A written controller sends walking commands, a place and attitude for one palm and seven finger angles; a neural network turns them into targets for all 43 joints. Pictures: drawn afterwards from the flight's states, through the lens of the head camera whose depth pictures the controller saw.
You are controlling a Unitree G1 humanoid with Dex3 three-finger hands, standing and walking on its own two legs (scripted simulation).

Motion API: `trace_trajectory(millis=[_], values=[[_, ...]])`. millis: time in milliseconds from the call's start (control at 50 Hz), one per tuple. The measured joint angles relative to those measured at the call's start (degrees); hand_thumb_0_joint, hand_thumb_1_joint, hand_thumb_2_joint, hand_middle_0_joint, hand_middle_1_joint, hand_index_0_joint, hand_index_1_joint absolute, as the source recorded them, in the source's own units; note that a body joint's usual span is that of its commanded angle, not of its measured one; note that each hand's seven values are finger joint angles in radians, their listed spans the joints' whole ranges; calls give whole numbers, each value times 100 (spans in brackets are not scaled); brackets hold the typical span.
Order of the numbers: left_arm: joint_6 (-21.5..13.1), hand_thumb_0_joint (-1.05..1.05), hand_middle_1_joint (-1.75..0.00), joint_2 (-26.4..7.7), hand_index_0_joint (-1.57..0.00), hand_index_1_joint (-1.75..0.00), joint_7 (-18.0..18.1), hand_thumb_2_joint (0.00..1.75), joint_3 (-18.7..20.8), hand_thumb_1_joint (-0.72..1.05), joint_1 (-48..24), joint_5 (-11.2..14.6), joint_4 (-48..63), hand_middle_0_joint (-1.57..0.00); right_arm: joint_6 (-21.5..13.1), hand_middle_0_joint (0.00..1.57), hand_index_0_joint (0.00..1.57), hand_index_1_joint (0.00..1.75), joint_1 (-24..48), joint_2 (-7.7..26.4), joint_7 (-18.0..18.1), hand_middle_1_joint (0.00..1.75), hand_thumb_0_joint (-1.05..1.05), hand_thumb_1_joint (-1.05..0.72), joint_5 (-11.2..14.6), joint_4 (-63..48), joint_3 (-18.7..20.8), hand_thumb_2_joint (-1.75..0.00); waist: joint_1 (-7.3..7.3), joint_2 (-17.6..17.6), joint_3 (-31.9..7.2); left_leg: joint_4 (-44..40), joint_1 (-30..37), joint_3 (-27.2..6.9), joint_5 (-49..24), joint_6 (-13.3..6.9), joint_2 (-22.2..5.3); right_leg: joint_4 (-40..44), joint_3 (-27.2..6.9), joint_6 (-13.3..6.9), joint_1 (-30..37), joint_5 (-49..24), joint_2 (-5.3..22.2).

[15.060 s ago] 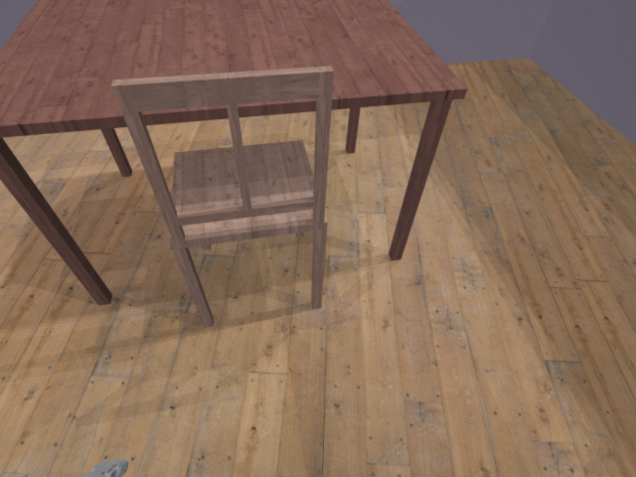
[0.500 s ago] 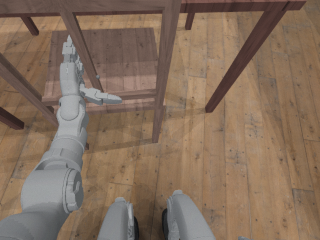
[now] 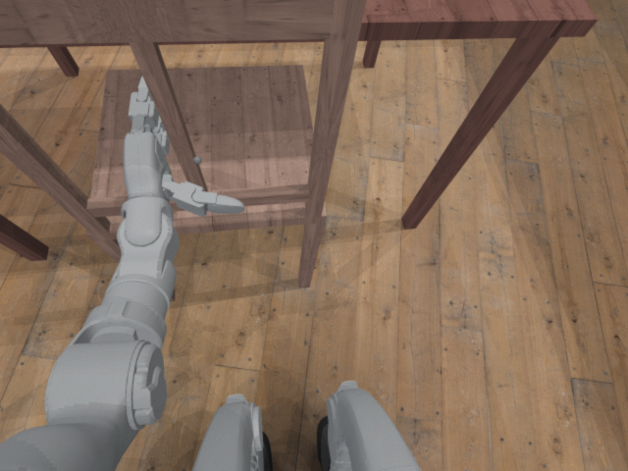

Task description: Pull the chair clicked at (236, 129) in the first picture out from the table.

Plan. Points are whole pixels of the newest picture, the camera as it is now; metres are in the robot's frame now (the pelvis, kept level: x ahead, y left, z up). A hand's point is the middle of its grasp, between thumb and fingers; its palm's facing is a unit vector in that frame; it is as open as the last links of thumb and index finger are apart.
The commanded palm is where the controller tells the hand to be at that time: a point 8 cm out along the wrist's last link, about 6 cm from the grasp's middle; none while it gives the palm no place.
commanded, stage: hook a spindle and tug to test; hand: left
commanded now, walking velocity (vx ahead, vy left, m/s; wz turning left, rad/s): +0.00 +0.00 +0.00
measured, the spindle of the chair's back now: (179, 137) +0.52 +0.13 +0.04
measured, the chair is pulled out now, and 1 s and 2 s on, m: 0.00 0.00 0.04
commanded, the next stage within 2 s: step backward, pulling the chair out in 1.50 s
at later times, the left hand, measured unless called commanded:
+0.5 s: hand (204, 161) +0.50 +0.10 +0.03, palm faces +0.06 -1.00 -0.02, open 13.2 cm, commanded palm +0.46 +0.15 +0.02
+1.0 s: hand (201, 162) +0.49 +0.11 +0.03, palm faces +0.07 -1.00 -0.02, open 5.2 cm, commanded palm +0.45 +0.14 +0.02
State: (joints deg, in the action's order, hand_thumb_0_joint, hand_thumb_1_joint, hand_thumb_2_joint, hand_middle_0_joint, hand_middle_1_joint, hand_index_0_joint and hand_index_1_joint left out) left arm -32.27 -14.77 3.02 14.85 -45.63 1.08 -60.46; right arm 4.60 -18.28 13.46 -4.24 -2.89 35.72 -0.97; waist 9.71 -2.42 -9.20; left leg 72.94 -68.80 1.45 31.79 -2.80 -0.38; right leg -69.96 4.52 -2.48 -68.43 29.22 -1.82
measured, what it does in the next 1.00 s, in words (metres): stands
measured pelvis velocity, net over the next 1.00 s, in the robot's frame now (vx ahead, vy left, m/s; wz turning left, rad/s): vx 0.00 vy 0.00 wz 0.00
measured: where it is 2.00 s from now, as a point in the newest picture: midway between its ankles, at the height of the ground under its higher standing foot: outside the picture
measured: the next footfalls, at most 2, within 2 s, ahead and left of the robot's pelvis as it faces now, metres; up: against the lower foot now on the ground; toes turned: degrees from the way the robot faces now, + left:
none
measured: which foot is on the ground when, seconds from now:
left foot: down 0.00-1.00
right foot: down 0.00-1.00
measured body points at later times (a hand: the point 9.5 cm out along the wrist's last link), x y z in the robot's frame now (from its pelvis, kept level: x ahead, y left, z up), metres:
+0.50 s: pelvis -0.01 +0.00 +0.00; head +0.15 +0.01 +0.42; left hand +0.49 +0.16 +0.03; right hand +0.02 -0.25 -0.13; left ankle +0.01 +0.09 -0.62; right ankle +0.03 -0.10 -0.62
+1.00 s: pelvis +0.00 +0.00 +0.00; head +0.15 +0.01 +0.42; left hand +0.48 +0.16 +0.03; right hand +0.03 -0.26 -0.13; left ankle +0.01 +0.09 -0.62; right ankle +0.03 -0.10 -0.62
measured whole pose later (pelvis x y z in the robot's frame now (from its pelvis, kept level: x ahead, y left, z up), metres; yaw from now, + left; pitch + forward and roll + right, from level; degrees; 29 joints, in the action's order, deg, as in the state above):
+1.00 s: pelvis +0.00 +0.00 +0.00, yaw +0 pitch +28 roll -2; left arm -31.6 -13.9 4.5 14.0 -44.7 2.5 -59.2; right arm 4.7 -18.1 13.7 -4.7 -2.9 35.4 -0.3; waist 9.4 -2.5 -9.2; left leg 73.1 -68.8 1.6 31.9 -2.6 -0.4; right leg -70.4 4.2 -2.7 -68.7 29.3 -2.0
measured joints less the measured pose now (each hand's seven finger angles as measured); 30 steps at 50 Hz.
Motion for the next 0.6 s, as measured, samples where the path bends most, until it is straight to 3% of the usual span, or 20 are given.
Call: trace_trajectory(millis=[160, 260, 380, 600], values=[[7, -1, -19, 40, -9, -18, 49, 30, 72, -50, -31, -6, -126, -9, 16, 20, 21, 30, 107, 30, 5, 30, 0, -90, -11, -87, 6, -90, 16, 20, 9, 38, -16, 15, 6, -9, 4, -50, -13, 3, -26, 8, 5], [-116, -2, -38, 32, -15, -37, 66, 30, 1, -50, -19, -35, -51, -15, 19, 20, 21, 30, 113, 16, -5, 30, 0, -90, -15, -66, 14, -90, -4, 22, 33, 80, -49, 9, 9, -6, 8, -95, -6, 0, -56, 16, 11], [-3, -1, -67, 28, -25, -66, 64, 31, -50, -48, -148, -50, -189, -25, 46, 20, 21, 30, 98, 4, 7, 30, 0, -90, 1, -15, -10, -90, 4, -3, 48, 104, -91, -11, -3, -3, 16, -113, 14, -4, -88, 10, 19], [-11, -1, -123, -37, -42, -122, 99, 47, 120, -11, -145, -37, -127, -43, 9, 20, 21, 30, -24, -8, 0, 30, 0, -90, -28, -4, -15, -90, 56, -5, 30, 92, -109, 36, -5, 4, -19, -120, -35, -14, -141, -10, -17]])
